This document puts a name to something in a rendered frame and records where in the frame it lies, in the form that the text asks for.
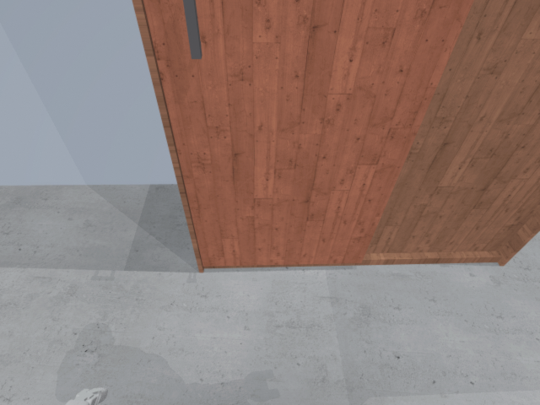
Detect wardrobe door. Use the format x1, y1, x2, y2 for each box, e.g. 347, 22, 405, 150
366, 0, 540, 253
143, 0, 474, 267

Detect robot left hand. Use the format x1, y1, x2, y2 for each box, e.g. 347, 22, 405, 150
65, 387, 108, 405

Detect handle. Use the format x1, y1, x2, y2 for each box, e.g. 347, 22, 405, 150
183, 0, 202, 59

